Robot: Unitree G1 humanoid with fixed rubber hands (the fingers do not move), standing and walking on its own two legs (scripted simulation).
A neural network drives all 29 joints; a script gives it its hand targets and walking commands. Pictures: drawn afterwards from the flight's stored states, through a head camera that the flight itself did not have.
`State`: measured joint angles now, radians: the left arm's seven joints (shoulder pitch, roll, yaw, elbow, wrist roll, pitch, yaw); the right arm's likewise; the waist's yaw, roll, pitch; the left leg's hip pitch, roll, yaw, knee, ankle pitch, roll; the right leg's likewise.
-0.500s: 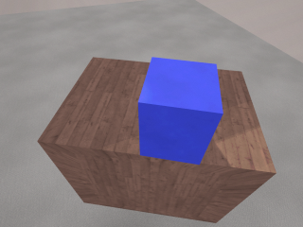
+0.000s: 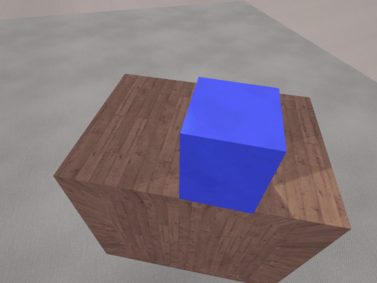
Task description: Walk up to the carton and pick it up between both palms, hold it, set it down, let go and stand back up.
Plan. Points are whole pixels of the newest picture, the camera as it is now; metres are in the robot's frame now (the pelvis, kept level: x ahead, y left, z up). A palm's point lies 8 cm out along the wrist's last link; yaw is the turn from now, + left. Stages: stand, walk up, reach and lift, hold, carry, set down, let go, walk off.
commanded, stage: stand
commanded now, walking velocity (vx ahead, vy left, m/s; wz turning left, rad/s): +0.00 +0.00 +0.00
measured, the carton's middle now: (226, 146) +0.45 -0.07 +0.04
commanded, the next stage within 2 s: none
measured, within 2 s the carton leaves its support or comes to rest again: neither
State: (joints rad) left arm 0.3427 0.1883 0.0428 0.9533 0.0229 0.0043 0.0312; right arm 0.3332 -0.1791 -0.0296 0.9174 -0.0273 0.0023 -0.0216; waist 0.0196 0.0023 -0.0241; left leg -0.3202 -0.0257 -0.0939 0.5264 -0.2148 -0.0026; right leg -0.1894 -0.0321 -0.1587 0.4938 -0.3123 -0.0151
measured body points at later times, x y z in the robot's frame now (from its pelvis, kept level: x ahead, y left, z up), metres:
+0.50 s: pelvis +0.00 -0.01 +0.00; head +0.00 +0.00 +0.45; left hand -0.04 +0.21 -0.16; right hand -0.01 -0.22 -0.16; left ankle +0.04 +0.12 -0.74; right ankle -0.03 -0.10 -0.74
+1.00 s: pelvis +0.00 +0.00 +0.00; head +0.01 +0.00 +0.45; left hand -0.04 +0.21 -0.16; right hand -0.01 -0.21 -0.16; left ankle +0.04 +0.12 -0.74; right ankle -0.03 -0.10 -0.74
